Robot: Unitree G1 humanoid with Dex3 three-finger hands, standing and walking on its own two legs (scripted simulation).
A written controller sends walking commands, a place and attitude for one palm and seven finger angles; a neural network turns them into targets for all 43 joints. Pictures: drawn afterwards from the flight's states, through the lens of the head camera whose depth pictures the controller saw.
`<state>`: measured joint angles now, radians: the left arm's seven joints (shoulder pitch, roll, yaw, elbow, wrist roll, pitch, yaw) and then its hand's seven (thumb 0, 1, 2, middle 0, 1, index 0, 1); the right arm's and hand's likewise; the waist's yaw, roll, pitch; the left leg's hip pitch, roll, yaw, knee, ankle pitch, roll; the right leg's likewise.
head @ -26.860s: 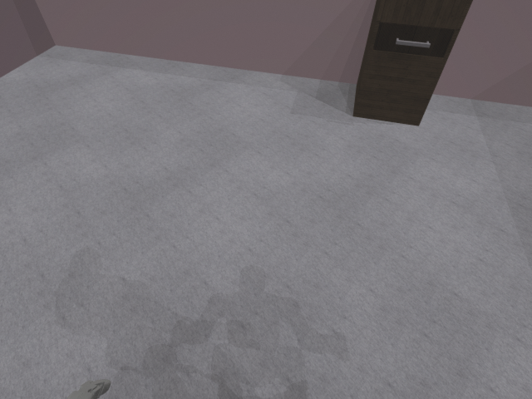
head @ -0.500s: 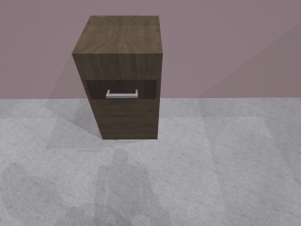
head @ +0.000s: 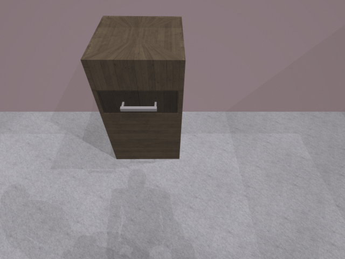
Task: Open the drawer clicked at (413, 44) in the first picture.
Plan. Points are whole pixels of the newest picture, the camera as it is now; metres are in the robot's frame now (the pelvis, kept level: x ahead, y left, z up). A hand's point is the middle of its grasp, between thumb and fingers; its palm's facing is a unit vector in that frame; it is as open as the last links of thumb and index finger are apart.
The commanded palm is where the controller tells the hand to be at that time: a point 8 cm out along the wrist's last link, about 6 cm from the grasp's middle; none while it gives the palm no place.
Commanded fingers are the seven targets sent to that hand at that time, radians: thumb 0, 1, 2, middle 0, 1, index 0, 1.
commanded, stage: take the last steps up to it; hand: left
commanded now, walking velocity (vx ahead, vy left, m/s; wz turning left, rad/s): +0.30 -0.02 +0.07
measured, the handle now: (139, 106) +0.81 +0.21 -0.24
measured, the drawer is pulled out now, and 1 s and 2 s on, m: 0.00 0.00 0.00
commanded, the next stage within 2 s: come to a stop and stand still in 0.76 s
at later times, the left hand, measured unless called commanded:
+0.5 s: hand (117, 224) +0.24 +0.17 -0.17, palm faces +0.00 -0.98 -0.21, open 7.3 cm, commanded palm none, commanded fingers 0.00 0.90 0.90 -0.20 -0.30 -0.20 -0.30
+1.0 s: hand (134, 194) +0.34 +0.14 -0.18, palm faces +0.11 -0.97 -0.20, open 7.3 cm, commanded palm none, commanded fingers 0.00 0.90 0.90 -0.20 -0.30 -0.20 -0.30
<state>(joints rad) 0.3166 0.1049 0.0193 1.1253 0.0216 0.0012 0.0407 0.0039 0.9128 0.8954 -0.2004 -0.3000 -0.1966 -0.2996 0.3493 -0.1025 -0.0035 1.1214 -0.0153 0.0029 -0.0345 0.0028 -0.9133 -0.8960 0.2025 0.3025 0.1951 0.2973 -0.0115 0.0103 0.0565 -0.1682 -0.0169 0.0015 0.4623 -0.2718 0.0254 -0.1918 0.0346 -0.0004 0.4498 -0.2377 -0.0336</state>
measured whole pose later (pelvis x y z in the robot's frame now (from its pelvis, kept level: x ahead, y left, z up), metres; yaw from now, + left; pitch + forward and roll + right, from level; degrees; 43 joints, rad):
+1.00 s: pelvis +0.30 -0.05 -0.01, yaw +4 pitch +1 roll +1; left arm 0.20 0.18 0.06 1.01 0.02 0.00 0.01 0.01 0.93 0.90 -0.20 -0.30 -0.20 -0.30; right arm 0.20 -0.16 -0.03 0.97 -0.03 -0.04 -0.04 -0.01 -0.95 -0.90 0.20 0.30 0.20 0.30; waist 0.01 -0.01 0.10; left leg -0.25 0.04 0.05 0.52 -0.28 -0.02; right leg -0.39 -0.04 -0.04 0.78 -0.40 0.00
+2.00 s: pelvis +0.31 -0.05 -0.01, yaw +2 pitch -2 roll +0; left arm 0.26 0.18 -0.02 0.97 0.02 0.00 0.04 0.01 0.91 0.89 -0.20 -0.30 -0.20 -0.30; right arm 0.26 -0.20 -0.01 0.99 -0.01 0.01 0.00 0.01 -0.91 -0.90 0.20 0.30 0.19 0.30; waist -0.02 0.01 -0.01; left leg -0.23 0.02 0.05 0.54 -0.28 0.01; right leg -0.17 0.02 0.04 0.53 -0.32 0.00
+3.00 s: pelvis +0.33 -0.04 -0.01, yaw +1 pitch +1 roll +1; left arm 0.46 0.24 -0.07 0.37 0.14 0.08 0.17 0.03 0.92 0.89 -0.21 -0.31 -0.20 -0.31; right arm 0.33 -0.18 0.00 0.93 0.04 -0.20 -0.08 0.01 -0.92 -0.90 0.21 0.30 0.20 0.30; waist 0.02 0.00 -0.01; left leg -0.24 -0.02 0.07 0.50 -0.27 0.02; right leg -0.24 -0.03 0.01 0.58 -0.36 -0.02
